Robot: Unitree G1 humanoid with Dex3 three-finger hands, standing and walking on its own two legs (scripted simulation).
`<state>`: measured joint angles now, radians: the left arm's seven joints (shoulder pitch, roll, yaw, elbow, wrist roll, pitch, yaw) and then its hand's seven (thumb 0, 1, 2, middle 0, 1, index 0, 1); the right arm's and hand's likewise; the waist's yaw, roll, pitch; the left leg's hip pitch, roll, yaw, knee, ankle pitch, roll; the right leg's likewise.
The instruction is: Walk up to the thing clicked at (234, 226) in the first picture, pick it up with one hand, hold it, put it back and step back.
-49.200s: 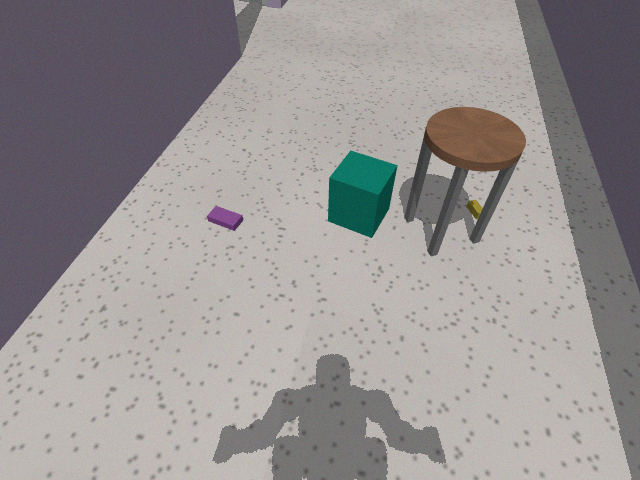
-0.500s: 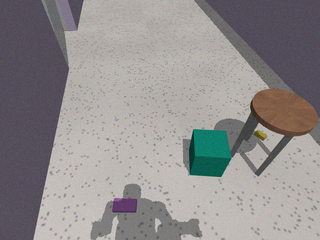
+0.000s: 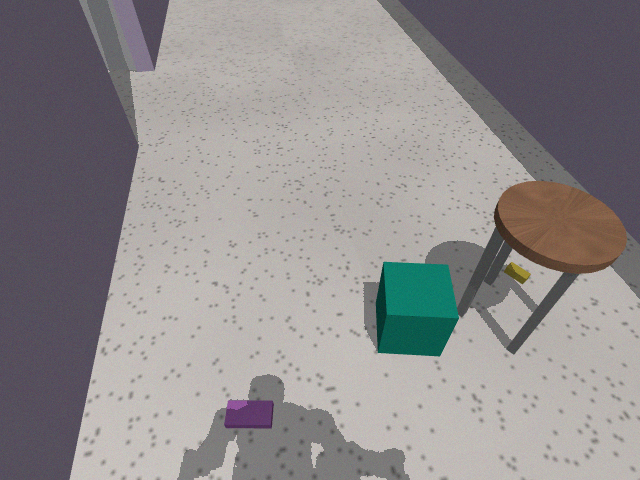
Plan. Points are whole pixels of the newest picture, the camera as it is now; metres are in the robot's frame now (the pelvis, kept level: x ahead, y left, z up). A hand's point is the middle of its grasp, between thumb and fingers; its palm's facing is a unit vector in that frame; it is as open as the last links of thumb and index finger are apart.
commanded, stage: stand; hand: left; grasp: from above
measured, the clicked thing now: (249, 414) +0.44 +0.24 -0.76
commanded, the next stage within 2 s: step back in 1.48 s
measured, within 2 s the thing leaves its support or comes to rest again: neither
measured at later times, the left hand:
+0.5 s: hand out of the picture +0.08 +0.23 -0.16, palm faces +0.01 -0.95 -0.32, open 7.3 cm
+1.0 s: hand out of the picture +0.10 +0.24 -0.16, palm faces +0.00 -0.94 -0.33, open 7.3 cm
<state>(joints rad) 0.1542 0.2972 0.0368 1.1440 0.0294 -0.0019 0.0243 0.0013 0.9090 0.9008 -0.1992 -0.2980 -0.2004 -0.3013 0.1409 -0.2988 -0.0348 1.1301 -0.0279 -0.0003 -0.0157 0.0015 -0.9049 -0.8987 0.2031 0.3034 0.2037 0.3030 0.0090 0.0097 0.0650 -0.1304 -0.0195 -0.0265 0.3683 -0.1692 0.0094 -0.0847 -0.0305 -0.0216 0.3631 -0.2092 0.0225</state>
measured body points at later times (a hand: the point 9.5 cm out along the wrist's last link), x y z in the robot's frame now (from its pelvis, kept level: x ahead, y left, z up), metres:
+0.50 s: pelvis +0.01 -0.01 +0.00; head +0.02 -0.01 +0.45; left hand +0.08 +0.28 -0.14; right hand +0.08 -0.29 -0.14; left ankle +0.02 +0.11 -0.75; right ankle +0.00 -0.13 -0.75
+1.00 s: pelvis +0.02 -0.01 +0.00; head +0.03 -0.01 +0.45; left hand +0.10 +0.29 -0.13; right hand +0.10 -0.30 -0.14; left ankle +0.02 +0.11 -0.75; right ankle +0.00 -0.13 -0.75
